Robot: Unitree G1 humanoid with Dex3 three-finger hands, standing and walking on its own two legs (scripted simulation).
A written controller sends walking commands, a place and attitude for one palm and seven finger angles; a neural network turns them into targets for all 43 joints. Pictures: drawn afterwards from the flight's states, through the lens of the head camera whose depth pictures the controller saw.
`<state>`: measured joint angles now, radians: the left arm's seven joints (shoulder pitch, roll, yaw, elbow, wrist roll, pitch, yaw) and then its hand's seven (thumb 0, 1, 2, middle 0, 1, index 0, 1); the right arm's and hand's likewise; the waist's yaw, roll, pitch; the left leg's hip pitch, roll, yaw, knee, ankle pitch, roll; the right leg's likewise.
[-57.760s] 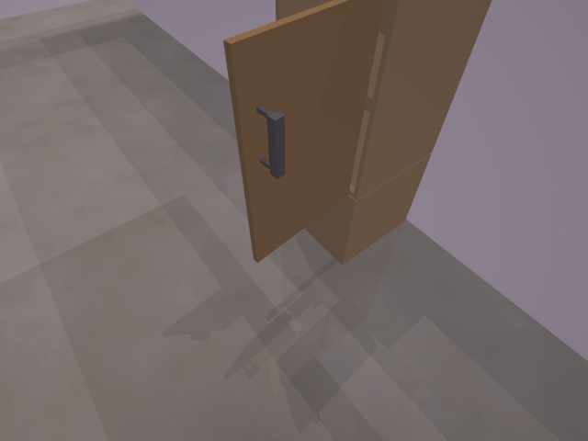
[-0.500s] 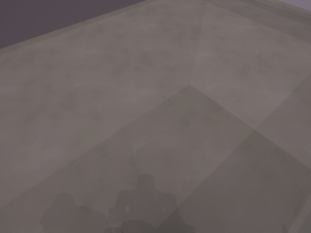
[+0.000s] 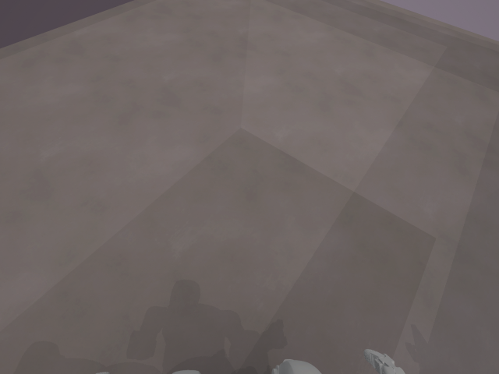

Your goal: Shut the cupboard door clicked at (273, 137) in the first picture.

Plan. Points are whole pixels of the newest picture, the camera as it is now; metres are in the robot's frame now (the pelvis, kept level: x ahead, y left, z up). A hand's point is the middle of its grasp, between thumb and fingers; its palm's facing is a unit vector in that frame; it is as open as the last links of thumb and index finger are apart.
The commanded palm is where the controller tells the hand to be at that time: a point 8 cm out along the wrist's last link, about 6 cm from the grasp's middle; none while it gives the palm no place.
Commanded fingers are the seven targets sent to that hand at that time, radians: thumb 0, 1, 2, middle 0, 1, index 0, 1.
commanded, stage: turn to face it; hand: left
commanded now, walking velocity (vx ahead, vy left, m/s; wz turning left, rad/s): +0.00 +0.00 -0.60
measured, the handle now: out of the picture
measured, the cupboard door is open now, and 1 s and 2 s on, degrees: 31 31 31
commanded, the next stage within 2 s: none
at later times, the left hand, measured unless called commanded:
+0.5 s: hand (175, 357) +0.16 +0.14 -0.15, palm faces -0.29 -0.93 -0.23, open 7.4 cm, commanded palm none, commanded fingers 0.00 0.90 0.90 -0.20 -0.30 -0.20 -0.30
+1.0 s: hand (214, 325) +0.22 +0.08 -0.15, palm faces -0.56 -0.78 -0.28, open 7.4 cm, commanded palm none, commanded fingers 0.00 0.90 0.90 -0.20 -0.30 -0.20 -0.30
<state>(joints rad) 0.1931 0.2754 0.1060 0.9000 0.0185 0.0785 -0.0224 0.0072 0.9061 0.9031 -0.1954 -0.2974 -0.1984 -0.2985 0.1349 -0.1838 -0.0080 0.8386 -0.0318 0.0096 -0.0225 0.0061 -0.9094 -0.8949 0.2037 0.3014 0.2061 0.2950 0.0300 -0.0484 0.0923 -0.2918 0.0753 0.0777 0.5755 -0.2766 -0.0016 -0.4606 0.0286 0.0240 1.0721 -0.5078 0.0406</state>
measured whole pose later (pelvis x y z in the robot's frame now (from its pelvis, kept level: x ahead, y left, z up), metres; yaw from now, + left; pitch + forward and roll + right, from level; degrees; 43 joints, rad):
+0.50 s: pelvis +0.01 -0.02 +0.00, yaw -17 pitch +0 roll +1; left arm 0.16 0.21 0.05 0.87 0.02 0.05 -0.01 0.01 0.90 0.90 -0.20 -0.30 -0.20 -0.30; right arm 0.20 -0.26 -0.05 0.89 -0.01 0.06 -0.01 0.01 -0.91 -0.90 0.20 0.30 0.20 0.29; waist -0.02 0.00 0.09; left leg -0.45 0.07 0.04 0.92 -0.43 -0.08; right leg -0.28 0.01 0.03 0.54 -0.27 -0.02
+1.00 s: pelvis +0.00 -0.03 -0.01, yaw -36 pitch +0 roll -1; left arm 0.13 0.23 0.07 0.87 0.02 0.04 -0.03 0.01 0.91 0.90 -0.19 -0.30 -0.20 -0.30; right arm 0.21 -0.26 -0.05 0.90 -0.02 0.07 -0.01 0.01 -0.91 -0.89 0.21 0.30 0.21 0.30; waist -0.02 0.07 0.11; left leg -0.39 0.16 0.10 0.93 -0.51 -0.07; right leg -0.30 0.01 -0.07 0.64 -0.34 -0.03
